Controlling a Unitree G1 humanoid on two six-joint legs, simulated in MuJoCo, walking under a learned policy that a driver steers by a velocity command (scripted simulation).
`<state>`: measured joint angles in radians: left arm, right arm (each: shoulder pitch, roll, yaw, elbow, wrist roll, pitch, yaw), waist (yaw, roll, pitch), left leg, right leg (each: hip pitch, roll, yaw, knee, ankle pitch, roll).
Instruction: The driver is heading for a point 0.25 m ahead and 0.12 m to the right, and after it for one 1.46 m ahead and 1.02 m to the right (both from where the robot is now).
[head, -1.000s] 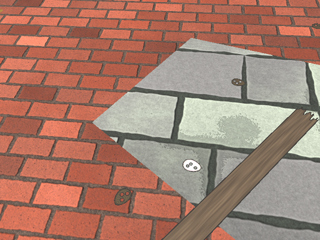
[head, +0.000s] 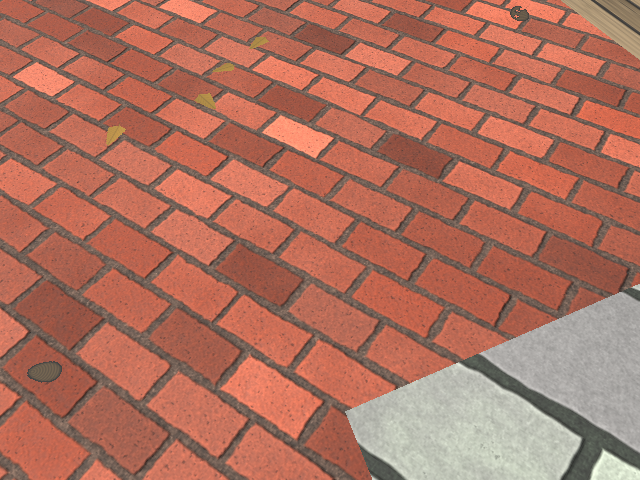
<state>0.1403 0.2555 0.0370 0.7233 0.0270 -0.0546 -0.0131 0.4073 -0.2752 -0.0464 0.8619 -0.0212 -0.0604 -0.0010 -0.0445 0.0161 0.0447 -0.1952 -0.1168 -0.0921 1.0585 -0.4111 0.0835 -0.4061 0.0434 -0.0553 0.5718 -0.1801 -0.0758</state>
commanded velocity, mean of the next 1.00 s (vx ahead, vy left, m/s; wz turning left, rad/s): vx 0.15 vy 0.00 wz -0.46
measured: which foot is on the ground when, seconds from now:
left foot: up 0.00-0.36, down 0.38-0.80, up 0.82-1.00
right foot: down 0.00-0.38, up 0.40-0.80, down 0.82-1.00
